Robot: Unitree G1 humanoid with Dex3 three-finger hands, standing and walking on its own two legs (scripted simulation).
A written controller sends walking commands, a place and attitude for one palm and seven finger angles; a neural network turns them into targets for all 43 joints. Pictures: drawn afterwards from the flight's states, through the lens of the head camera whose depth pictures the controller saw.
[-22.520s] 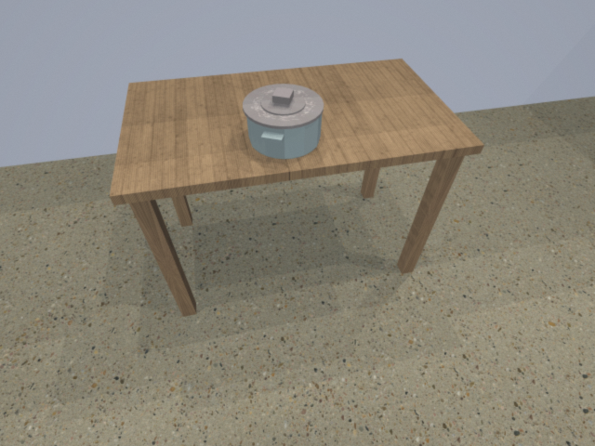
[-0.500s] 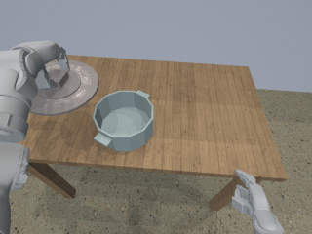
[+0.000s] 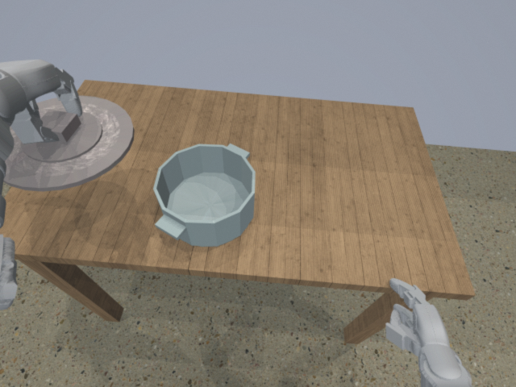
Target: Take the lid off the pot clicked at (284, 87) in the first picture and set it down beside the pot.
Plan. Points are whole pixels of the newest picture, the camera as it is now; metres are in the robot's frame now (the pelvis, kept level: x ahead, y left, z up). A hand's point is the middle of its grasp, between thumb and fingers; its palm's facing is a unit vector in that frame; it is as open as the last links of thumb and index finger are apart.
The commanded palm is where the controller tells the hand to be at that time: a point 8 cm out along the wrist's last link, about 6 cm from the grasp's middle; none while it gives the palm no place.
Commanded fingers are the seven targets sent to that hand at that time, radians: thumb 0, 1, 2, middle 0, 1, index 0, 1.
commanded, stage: move the lid sideways beside the pot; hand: left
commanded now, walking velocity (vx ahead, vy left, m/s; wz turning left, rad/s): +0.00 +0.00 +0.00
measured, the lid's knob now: (57, 125) +0.46 +0.33 +0.13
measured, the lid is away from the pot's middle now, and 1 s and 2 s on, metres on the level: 0.21 0.23 0.22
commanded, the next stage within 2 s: lower the lid onto the table in 0.26 s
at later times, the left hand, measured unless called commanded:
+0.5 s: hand (37, 121) +0.44 +0.33 +0.16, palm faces -0.38 -0.14 -0.91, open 8.1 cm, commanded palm +0.47 +0.34 +0.23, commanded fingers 0.00 0.65 0.97 -0.89 -1.11 -0.76 -1.06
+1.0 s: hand (38, 146) +0.43 +0.35 +0.12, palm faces -0.44 -0.15 -0.88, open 8.1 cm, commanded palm +0.48 +0.35 +0.19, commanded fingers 0.00 0.65 0.97 -0.89 -1.11 -0.76 -1.06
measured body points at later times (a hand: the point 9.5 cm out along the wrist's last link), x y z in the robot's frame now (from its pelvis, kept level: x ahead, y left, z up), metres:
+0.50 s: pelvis +0.00 +0.00 +0.00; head +0.06 +0.02 +0.44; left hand +0.45 +0.34 +0.21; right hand +0.22 -0.26 -0.06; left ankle -0.01 +0.11 -0.74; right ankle +0.00 -0.16 -0.74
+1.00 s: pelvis +0.00 +0.00 +0.00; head +0.07 +0.02 +0.44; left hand +0.45 +0.35 +0.17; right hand +0.22 -0.26 -0.06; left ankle -0.01 +0.11 -0.74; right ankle +0.00 -0.16 -0.74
